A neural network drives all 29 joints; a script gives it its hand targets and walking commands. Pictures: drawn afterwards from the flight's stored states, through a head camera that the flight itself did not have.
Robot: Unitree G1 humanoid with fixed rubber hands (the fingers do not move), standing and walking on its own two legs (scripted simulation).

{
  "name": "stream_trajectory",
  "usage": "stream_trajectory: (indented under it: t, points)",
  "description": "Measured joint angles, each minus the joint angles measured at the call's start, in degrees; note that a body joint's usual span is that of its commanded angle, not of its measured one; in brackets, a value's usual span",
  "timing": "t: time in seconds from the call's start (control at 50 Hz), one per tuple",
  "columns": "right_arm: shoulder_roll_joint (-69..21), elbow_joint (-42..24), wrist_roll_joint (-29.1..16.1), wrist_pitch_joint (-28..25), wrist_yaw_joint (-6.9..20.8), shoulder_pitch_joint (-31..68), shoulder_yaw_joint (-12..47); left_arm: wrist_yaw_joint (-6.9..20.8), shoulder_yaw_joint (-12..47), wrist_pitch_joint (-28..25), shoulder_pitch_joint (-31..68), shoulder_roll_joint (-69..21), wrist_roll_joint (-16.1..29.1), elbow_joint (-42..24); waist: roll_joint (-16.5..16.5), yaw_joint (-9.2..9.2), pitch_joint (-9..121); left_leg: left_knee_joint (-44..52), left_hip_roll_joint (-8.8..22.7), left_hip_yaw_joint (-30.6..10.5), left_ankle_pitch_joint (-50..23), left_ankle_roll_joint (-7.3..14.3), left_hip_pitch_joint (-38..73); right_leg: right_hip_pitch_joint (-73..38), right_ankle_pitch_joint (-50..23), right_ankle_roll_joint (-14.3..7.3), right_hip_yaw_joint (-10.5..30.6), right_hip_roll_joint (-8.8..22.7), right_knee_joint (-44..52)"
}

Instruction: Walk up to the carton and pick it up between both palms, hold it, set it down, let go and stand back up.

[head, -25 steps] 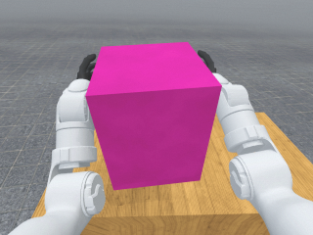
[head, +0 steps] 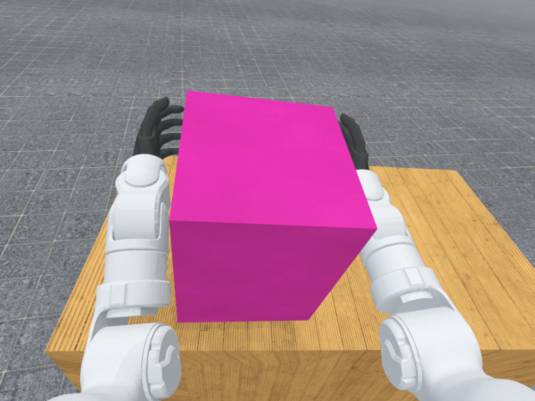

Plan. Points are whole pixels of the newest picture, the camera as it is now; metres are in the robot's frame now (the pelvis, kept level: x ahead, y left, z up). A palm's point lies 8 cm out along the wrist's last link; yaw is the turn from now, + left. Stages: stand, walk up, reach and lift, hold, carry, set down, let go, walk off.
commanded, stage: set down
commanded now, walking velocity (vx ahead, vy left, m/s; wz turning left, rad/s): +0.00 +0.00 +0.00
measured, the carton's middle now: (253, 216) +0.34 +0.00 +0.15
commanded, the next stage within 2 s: none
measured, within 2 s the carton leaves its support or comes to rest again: neither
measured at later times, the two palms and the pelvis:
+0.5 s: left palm (153, 162) +0.40 +0.14 +0.20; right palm (348, 175) +0.38 -0.15 +0.19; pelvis +0.00 +0.00 +0.00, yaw -1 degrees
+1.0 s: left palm (164, 177) +0.41 +0.13 +0.17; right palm (349, 187) +0.39 -0.16 +0.16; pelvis +0.01 +0.00 +0.00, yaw -1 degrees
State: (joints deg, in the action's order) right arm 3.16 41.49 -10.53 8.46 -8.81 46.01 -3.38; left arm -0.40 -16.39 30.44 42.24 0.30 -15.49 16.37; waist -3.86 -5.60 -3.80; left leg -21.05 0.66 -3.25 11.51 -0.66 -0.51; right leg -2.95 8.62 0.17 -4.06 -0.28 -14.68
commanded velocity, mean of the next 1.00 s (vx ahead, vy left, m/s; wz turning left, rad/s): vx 0.00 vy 0.00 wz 0.00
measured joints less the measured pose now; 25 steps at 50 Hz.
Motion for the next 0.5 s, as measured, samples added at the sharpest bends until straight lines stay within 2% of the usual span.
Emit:
stream_trajectory:
  t: [0.12,0.34,0.44,0.5]
  points:
    - [0.71,-0.42,0.16,0.3,0.1,0.47,-0.55,-2.1,0.74,-0.32,1.26,-0.36,0.48,1.35,0.63,0.05,0.45,-0.47,-0.11,0.65,-0.01,0.39,-1.66,1.86,-0.32,0.31,0.64,0.15,-0.39]
    - [-0.14,4.81,3.8,0.88,1.88,3.42,-4.02,-0.09,-1.89,-0.88,3.54,-0.84,-3.1,6.11,0.38,0.73,1.59,1.67,-0.5,1.42,-0.74,0.69,0.03,1.08,-0.44,0.55,1.37,0.6,0.22]
    - [-1.24,5.36,5.21,-0.18,2.09,1.93,-5.04,0.45,-1.82,-1.96,2.16,-0.7,-2.61,6.96,-0.02,0.79,1.32,1.74,-0.52,1.16,-0.78,0.52,0.02,1.0,-0.36,0.46,1.1,0.61,0.29]
    - [-1.41,5.64,5.34,-1.26,2.08,0.66,-5.31,-0.38,-1.29,-2.5,1.7,-0.89,-1.65,7.94,-0.05,1.22,1.48,1.56,-0.37,1.06,-0.73,0.36,-0.55,1.39,-0.47,0.29,1.01,0.45,0.44]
